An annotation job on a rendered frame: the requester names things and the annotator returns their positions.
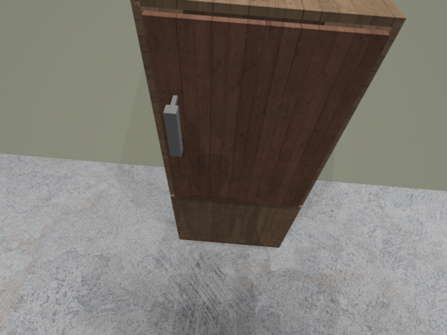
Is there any cupboard door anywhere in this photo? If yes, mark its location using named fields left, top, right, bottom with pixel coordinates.
left=142, top=10, right=390, bottom=207

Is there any handle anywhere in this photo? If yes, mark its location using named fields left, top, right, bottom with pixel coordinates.
left=163, top=95, right=183, bottom=157

